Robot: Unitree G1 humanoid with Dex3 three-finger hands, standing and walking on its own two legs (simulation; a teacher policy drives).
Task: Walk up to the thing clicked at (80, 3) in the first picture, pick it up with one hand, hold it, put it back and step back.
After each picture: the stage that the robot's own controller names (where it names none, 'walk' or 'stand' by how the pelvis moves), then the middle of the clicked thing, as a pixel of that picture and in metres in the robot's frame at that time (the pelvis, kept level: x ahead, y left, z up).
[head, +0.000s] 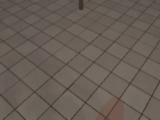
stand; (81, 1) +2.24 +0.09 -0.66
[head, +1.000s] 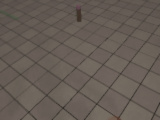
walk; (78, 13) +2.10 +0.25 -0.65
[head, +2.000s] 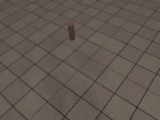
walk; (71, 30) +1.49 +0.26 -0.65
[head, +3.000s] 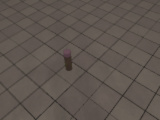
walk; (68, 60) +1.02 +0.24 -0.65
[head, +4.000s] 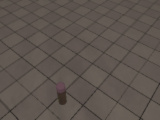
walk; (61, 94) +0.65 +0.21 -0.63
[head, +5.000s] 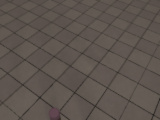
stand; (55, 119) +0.43 +0.20 -0.63
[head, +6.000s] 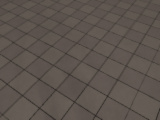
stand; out of the picture +0.38 +0.21 -0.66
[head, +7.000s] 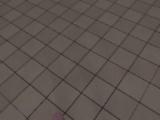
stand; out of the picture +0.36 +0.21 -0.64
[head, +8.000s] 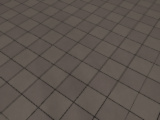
stand; out of the picture +0.38 +0.22 -0.65
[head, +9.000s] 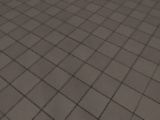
stand; out of the picture +0.34 +0.20 -0.66
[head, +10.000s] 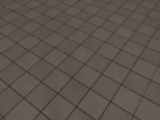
stand; out of the picture +0.33 +0.21 -0.66
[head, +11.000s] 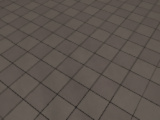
stand; out of the picture +0.34 +0.21 -0.66
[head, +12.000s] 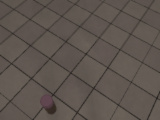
go down; (49, 105) +0.37 +0.21 -0.54
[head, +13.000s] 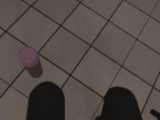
go down; (32, 64) +0.42 +0.24 -0.27
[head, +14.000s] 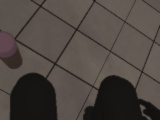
close in; (9, 53) +0.41 +0.27 -0.21
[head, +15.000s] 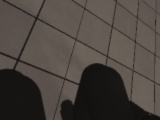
close; out of the picture +0.39 +0.30 -0.15
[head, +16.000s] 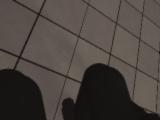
lift; out of the picture +0.37 +0.29 -0.16
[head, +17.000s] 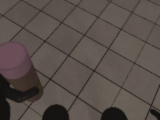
lift; (24, 78) +0.32 +0.19 +0.03
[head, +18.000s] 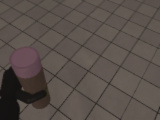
hold; (34, 83) +0.32 +0.18 +0.04
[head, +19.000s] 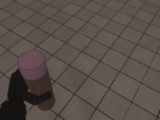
hold; (40, 84) +0.32 +0.16 +0.04
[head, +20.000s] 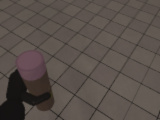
hold; (38, 85) +0.32 +0.16 +0.04
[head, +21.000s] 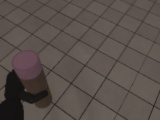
crouch; (36, 83) +0.33 +0.17 +0.00
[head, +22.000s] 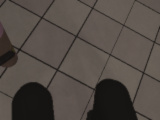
lower; out of the picture +0.43 +0.25 -0.06
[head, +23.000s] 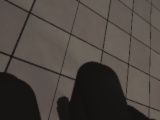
lower; out of the picture +0.40 +0.30 -0.16
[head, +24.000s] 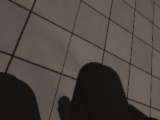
lower; out of the picture +0.40 +0.31 -0.16
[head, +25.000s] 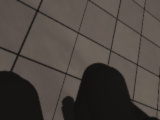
lower; out of the picture +0.38 +0.31 -0.16
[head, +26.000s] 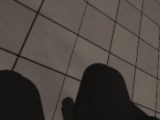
lower; out of the picture +0.38 +0.31 -0.16
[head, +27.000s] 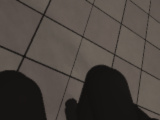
open; out of the picture +0.38 +0.30 -0.16
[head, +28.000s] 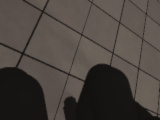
rise; out of the picture +0.37 +0.30 -0.16
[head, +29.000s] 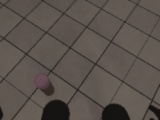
walk; (45, 85) +0.39 +0.22 -0.42
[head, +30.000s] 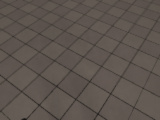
stand; out of the picture +0.34 +0.20 -0.60
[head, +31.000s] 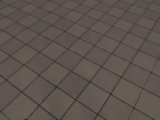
stand; out of the picture +0.34 +0.20 -0.60
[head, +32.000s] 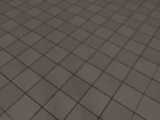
stand; out of the picture +0.35 +0.19 -0.64
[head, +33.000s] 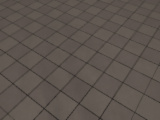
stand; out of the picture +0.36 +0.19 -0.66
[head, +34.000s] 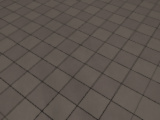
stand; out of the picture +0.33 +0.21 -0.66
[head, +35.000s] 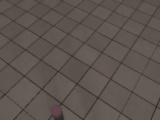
walk; (58, 115) +0.38 +0.18 -0.64
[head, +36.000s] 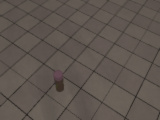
walk; (59, 81) +0.65 +0.18 -0.64
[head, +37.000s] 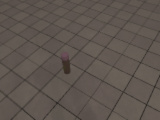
stand; (66, 63) +0.99 +0.27 -0.64
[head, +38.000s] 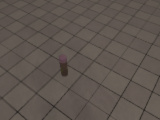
stand; (63, 66) +0.96 +0.21 -0.65
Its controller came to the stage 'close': yes
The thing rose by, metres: 0.68
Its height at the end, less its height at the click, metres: +0.00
